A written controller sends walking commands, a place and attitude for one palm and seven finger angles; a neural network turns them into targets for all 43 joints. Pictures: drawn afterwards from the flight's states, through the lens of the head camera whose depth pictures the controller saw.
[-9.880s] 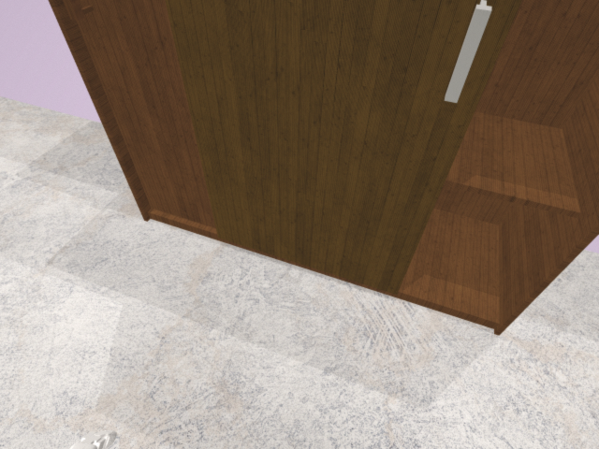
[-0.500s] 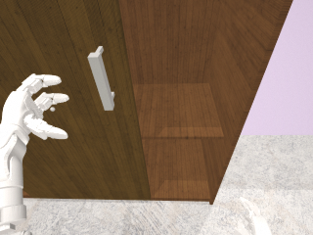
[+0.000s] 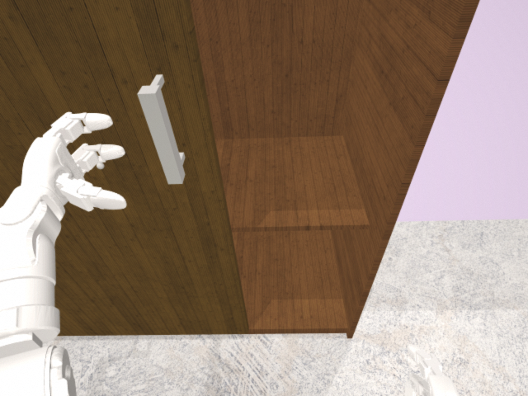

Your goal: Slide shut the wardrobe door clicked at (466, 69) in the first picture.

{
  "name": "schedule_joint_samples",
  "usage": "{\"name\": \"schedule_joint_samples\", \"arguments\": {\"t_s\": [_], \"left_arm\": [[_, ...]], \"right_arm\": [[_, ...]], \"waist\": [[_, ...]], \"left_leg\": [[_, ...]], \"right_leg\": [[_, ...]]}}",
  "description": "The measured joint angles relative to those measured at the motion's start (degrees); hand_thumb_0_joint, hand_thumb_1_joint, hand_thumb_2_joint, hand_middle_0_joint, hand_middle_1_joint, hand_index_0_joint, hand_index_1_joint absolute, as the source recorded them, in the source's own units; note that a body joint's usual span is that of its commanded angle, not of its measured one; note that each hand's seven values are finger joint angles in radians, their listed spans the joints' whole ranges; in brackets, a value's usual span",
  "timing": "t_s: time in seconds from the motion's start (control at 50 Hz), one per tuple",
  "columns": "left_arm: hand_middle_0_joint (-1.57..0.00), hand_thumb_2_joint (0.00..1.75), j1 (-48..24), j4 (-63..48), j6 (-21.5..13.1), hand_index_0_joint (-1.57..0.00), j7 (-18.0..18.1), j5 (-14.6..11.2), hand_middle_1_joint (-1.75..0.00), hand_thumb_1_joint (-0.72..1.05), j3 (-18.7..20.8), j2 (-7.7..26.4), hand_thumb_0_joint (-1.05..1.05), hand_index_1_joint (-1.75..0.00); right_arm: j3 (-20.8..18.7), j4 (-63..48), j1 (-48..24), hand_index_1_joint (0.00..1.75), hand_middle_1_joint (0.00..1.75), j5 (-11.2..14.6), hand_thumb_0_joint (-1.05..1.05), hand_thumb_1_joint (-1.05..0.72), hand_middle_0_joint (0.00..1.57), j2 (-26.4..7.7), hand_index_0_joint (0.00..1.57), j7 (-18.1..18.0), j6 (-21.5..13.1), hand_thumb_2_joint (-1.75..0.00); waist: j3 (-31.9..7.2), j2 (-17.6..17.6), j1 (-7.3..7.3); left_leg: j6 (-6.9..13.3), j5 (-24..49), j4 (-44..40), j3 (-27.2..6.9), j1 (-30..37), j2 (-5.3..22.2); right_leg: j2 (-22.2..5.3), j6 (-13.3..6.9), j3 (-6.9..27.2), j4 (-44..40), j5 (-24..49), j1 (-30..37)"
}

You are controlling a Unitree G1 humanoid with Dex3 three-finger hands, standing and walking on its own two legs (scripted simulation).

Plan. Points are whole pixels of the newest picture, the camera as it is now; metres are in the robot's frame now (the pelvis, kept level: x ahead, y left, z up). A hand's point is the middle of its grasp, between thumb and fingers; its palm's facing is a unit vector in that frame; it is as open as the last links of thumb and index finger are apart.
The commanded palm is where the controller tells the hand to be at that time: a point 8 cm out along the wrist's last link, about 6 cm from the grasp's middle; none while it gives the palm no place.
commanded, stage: move the hooked fingers beside the handle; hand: left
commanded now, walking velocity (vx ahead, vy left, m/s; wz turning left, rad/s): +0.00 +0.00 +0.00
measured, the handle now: (167, 131) +0.47 +0.18 +0.19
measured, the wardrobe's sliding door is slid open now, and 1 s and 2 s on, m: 0.37 0.37 0.37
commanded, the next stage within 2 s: feel for the door with the fingertips in 1.28 s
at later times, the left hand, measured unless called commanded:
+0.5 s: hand (109, 147) +0.41 +0.26 +0.20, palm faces +0.08 -1.00 -0.02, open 14.0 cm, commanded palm +0.38 +0.30 +0.20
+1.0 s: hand (107, 152) +0.40 +0.25 +0.20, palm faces +0.09 -1.00 -0.02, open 14.0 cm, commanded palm +0.38 +0.30 +0.20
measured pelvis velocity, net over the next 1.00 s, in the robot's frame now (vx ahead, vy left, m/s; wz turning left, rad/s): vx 0.01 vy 0.01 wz -0.01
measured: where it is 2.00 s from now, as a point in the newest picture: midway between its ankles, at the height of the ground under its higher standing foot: outside the picture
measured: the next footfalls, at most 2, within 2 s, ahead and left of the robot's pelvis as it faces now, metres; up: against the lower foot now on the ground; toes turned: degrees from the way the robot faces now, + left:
none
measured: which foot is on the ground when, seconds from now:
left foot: down 0.00-1.00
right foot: down 0.00-1.00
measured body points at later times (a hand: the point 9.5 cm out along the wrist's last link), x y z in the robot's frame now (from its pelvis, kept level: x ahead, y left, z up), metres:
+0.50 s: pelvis +0.01 +0.01 +0.00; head +0.01 -0.01 +0.45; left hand +0.40 +0.31 +0.20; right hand +0.11 -0.26 -0.11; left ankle +0.05 +0.13 -0.73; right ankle -0.05 -0.11 -0.73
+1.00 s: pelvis +0.01 +0.01 +0.00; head +0.00 -0.01 +0.45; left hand +0.39 +0.31 +0.20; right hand +0.13 -0.25 -0.10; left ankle +0.05 +0.13 -0.73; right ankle -0.05 -0.11 -0.73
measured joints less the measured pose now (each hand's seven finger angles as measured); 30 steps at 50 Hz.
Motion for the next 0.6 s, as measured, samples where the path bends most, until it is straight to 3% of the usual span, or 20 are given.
{"name": "schedule_joint_samples", "arguments": {"t_s": [0.46, 0.6], "left_arm": [[-0.3, 0.29, -8.5, 13.5, -5.0, -0.3, -0.8, 2.4, -1.2, -0.5, 1.7, 3.4, -0.01, -1.2], [-0.29, 0.29, -9.0, 12.8, -5.6, -0.3, -0.1, 2.3, -1.2, -0.5, 0.8, 2.3, -0.01, -1.2]], "right_arm": [[-1.4, 0.9, 4.1, 0.3, 0.3, -0.4, 0.01, -0.9, 0.2, -0.8, 0.2, 0.2, 1.3, -0.9], [-1.6, 0.6, 4.6, 0.3, 0.3, -0.5, 0.01, -0.9, 0.2, -0.7, 0.2, 0.7, 2.0, -0.9]], "waist": [[-0.1, -0.9, -2.13], [-0.6, -0.8, -2.17]], "left_leg": [[0.4, -1.0, 1.4, 0.7, -2.8, 0.4], [0.7, -1.2, 1.3, 1.2, -2.9, 0.1]], "right_leg": [[0.2, 0.4, 0.8, 0.0, 0.1, -2.5], [-0.1, 0.7, 1.2, -0.2, 0.1, -2.7]]}}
